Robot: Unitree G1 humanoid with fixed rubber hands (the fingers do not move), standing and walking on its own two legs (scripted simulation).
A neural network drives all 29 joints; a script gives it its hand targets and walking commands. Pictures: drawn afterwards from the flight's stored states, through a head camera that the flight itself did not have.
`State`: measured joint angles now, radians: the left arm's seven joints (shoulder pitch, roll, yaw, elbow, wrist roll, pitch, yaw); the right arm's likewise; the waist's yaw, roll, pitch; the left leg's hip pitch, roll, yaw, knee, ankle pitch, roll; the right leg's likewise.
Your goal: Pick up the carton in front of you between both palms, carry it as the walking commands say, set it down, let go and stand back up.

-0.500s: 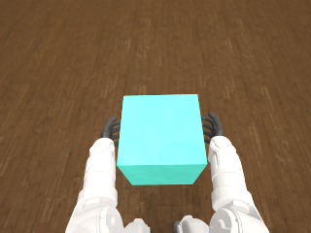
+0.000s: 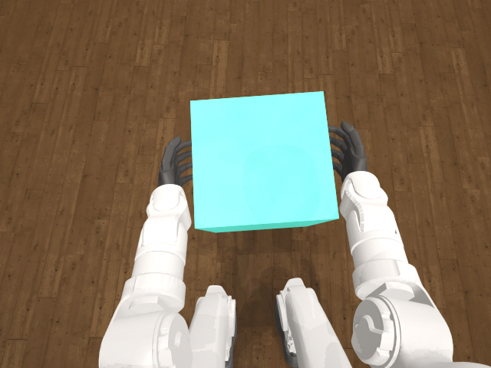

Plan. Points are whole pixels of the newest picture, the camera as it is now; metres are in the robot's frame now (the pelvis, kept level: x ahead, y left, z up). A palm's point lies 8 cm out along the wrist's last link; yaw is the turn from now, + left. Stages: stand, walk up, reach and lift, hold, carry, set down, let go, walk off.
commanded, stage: set down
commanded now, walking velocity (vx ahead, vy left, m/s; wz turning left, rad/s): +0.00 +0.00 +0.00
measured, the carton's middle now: (259, 175) +0.45 -0.02 -0.15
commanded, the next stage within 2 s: none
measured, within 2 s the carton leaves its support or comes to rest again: rests again in 1.42 s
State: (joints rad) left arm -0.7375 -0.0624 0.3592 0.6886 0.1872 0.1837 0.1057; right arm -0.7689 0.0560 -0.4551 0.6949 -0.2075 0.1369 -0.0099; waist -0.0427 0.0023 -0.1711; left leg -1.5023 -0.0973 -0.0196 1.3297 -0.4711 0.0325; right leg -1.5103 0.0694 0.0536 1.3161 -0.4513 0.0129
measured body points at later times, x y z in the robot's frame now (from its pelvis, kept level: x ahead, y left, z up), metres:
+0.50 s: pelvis -0.03 -0.01 -0.13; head +0.27 -0.03 +0.20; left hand +0.49 +0.11 -0.25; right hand +0.47 -0.20 -0.24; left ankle +0.05 +0.09 -0.59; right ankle +0.06 -0.12 -0.59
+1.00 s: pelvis -0.04 -0.01 -0.23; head +0.33 -0.03 +0.03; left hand +0.52 +0.09 -0.40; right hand +0.50 -0.21 -0.38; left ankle +0.05 +0.09 -0.59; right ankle +0.06 -0.12 -0.59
